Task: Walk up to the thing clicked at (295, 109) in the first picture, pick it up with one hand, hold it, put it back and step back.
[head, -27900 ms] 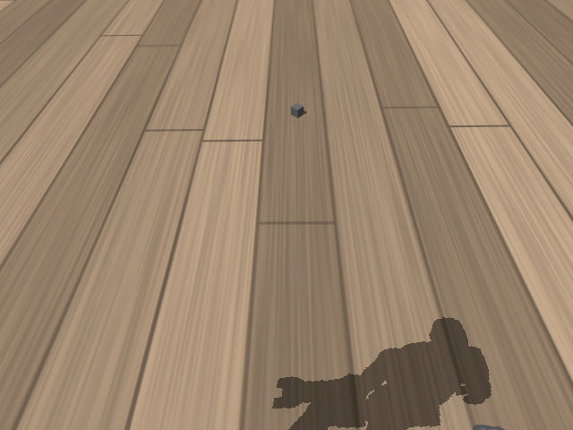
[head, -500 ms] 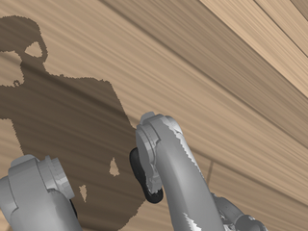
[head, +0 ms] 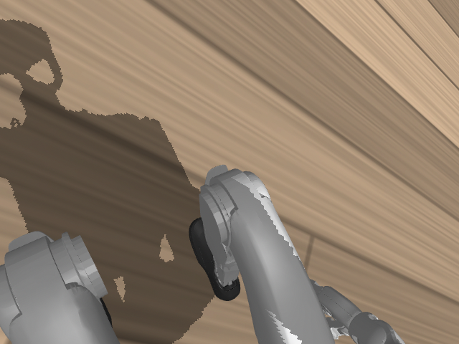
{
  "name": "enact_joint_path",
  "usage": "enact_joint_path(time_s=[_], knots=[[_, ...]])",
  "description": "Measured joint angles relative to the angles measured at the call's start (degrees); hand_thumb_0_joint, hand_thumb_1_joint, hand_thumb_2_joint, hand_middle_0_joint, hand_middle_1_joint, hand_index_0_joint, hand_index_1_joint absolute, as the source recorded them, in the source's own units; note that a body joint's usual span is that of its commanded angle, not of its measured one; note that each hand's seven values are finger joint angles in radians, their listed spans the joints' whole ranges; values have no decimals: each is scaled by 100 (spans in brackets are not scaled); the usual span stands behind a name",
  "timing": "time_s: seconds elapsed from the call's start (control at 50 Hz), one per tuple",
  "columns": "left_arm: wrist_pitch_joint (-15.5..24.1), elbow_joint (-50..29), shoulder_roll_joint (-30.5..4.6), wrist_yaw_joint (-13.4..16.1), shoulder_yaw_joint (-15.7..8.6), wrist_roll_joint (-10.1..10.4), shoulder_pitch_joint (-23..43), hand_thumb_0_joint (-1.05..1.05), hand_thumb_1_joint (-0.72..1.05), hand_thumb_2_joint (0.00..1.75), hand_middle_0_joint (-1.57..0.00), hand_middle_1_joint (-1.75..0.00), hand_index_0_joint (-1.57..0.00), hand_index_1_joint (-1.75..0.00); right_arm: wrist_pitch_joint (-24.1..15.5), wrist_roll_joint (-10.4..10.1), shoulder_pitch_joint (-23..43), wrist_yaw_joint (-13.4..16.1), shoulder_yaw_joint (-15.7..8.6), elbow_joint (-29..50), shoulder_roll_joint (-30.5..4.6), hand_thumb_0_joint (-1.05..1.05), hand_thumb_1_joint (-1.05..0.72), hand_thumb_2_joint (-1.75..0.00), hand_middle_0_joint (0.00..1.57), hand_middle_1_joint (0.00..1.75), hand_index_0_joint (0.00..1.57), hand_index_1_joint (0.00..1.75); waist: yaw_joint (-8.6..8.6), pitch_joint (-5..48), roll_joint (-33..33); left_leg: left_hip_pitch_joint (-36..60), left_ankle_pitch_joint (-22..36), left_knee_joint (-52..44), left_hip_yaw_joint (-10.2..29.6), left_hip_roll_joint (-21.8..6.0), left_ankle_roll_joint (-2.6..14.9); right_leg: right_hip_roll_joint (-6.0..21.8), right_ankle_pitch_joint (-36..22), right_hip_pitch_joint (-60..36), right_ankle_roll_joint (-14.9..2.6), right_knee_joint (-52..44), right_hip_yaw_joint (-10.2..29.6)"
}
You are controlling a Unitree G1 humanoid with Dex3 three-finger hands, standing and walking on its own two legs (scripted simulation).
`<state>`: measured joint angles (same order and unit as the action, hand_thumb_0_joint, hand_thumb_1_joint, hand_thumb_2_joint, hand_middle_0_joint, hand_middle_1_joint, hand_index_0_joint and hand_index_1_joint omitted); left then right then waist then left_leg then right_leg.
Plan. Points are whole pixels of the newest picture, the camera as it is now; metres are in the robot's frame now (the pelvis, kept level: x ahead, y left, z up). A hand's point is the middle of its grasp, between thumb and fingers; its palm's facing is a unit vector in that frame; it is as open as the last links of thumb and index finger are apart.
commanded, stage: open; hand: left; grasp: from above
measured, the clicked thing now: out of the picture +0.46 +0.33 -0.27
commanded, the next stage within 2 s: withdraw in 0.68 s
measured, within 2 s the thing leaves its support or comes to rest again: neither
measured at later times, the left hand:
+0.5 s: hand out of the picture +0.45 +0.33 -0.23, palm faces -0.44 -0.15 -0.89, open 11.4 cm
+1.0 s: hand out of the picture +0.47 +0.34 -0.21, palm faces -0.32 -0.14 -0.94, open 12.4 cm
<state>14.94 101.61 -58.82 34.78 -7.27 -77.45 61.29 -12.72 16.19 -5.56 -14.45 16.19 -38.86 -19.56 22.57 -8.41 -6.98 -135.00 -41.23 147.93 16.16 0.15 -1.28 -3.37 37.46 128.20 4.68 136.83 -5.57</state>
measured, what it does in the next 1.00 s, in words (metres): stands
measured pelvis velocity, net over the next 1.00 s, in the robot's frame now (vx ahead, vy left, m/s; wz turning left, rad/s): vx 0.00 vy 0.00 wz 0.00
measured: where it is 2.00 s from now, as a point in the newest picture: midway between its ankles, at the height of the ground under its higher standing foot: (166, 307)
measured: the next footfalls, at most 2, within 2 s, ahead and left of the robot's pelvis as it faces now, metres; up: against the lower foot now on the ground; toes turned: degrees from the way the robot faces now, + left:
none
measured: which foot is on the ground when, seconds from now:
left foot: down 0.00-1.00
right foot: down 0.00-1.00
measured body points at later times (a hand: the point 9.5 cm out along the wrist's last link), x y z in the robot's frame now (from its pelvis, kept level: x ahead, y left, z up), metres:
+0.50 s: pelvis +0.00 +0.00 +0.00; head +0.26 +0.13 +0.34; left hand +0.47 +0.34 -0.18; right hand +0.05 -0.25 -0.05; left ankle +0.06 +0.13 -0.26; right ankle +0.12 -0.14 -0.26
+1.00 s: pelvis +0.00 +0.00 +0.01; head +0.26 +0.13 +0.35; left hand +0.48 +0.34 -0.16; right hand +0.06 -0.26 -0.05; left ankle +0.06 +0.13 -0.26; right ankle +0.12 -0.14 -0.26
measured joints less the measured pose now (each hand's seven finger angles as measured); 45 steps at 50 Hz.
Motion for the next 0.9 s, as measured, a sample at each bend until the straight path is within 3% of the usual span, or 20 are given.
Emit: enact_joint_path(time_s=[0.48, 0.64, 0.8, 0.9], knots=[[-28, -162, -64, -140, 55, 135, -45, 0, -6, 64, -51, -56, -48, -58, 111, -15, -51, 26, 63, 69, 23, 0, -89, -90, 20, 30, 20, 30, 22, -10, 18, -10, 12, -53, 18, 3, 26, 20, -8, -32, 12, -87, -35], [32, -255, -69, -159, 43, 100, -37, 0, -12, 69, -45, -62, -42, -64, 122, -21, -71, 21, 94, 90, 27, 0, -89, -90, 20, 30, 20, 30, 12, -4, -30, -8, 14, -57, 22, 9, 14, 30, -10, -32, -61, -88, -48], [15, -208, -89, -111, 38, 28, -39, 0, -15, 72, -39, -68, -37, -69, 123, 17, -37, 24, 89, 110, 23, 0, -89, -90, 20, 30, 20, 30, 27, -4, -12, -12, 11, -46, 37, 18, 2, 35, -6, -27, -27, -77, -55], [-16, -384, -57, -81, -118, 44, -84, 0, -18, 73, -37, -71, -37, -71, 92, 13, -73, 14, 26, 122, 14, 0, -90, -90, 20, 30, 20, 30, -12, -15, 13, -13, 6, -68, 20, 8, -7, 37, -9, -6, -36, -83, -43]])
